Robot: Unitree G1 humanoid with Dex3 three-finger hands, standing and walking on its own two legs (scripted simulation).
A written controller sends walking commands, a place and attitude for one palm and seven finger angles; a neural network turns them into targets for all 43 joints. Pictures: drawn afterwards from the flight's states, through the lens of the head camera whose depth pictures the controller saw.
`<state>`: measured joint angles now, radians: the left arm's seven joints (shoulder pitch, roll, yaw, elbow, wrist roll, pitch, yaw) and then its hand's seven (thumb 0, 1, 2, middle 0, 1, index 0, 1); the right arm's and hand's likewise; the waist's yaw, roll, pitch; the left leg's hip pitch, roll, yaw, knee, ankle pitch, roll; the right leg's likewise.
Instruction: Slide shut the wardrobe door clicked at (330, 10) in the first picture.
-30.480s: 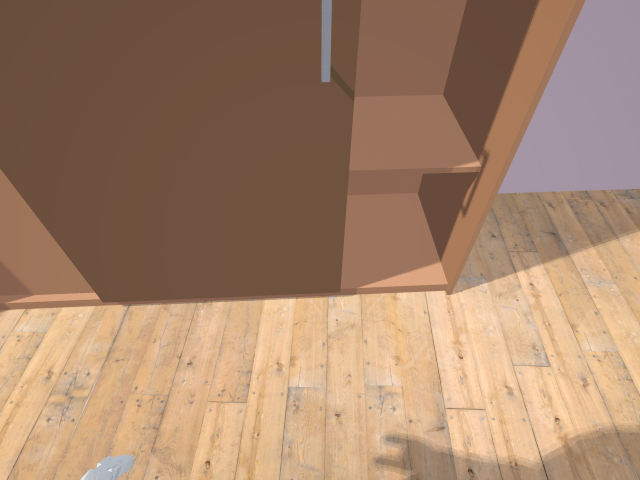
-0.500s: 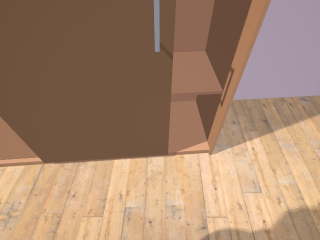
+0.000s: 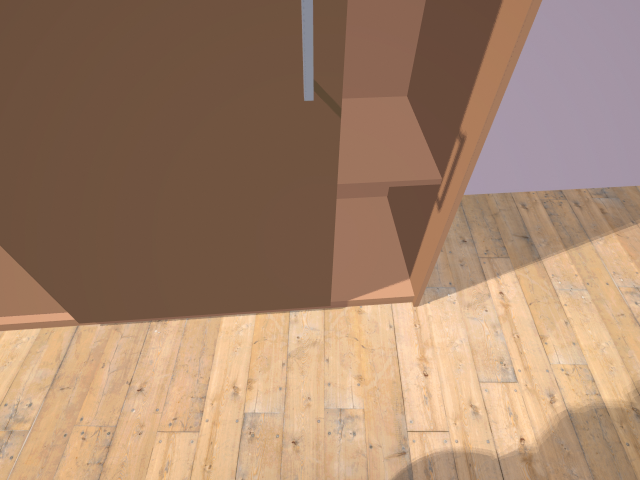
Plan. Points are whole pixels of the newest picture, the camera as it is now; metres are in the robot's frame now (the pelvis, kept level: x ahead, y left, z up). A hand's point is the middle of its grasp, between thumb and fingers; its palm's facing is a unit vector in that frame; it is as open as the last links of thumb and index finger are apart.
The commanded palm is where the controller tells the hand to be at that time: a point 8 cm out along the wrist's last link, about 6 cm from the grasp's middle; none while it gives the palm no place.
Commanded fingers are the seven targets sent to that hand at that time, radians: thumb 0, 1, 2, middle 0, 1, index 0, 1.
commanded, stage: look to check the result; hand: left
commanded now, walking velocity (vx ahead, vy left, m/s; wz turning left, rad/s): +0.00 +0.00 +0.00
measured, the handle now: (306, 19) +0.72 +0.06 +0.23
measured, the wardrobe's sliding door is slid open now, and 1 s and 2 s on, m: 0.31 0.31 0.31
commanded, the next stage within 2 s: turn to face it in 0.36 s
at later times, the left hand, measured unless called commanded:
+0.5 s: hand out of the picture +0.02 +0.17 -0.18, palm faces +0.01 -0.98 -0.20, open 7.4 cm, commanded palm none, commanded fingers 0.00 0.90 0.90 -0.20 -0.30 -0.20 -0.30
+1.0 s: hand out of the picture +0.02 +0.17 -0.18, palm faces +0.07 -0.98 -0.20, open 7.4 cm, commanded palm none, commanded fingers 0.00 0.90 0.90 -0.20 -0.30 -0.20 -0.30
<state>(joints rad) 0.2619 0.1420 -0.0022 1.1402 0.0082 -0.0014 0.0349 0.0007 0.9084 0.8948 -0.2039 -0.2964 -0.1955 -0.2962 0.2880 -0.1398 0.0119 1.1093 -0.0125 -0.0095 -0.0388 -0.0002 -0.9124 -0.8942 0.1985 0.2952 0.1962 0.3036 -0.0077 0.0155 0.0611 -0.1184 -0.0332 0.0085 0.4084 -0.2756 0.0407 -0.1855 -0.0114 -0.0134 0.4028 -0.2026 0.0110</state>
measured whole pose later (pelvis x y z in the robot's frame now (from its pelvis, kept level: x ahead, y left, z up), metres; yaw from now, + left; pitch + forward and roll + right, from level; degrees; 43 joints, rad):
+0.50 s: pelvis +0.01 -0.01 +0.00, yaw +0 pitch -1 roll +0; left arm 0.24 0.15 0.00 1.13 0.01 0.00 0.04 0.00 0.91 0.89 -0.20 -0.30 -0.20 -0.30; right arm 0.28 -0.14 0.01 1.12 -0.01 -0.01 -0.04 0.00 -0.91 -0.89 0.20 0.30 0.20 0.30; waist -0.01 0.01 0.06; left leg -0.09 -0.02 0.01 0.39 -0.29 0.03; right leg -0.17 0.00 -0.01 0.40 -0.22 0.00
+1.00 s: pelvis +0.03 -0.02 -0.01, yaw +3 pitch +0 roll +0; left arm 0.29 0.17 0.03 1.11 0.03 0.01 0.01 0.00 0.91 0.89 -0.20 -0.30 -0.19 -0.30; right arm 0.31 -0.13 -0.01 1.09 -0.03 0.00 -0.03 0.00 -0.91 -0.89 0.20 0.30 0.20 0.30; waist -0.01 -0.01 0.03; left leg -0.13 -0.04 -0.04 0.49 -0.36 0.03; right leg -0.21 -0.02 -0.06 0.54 -0.36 -0.02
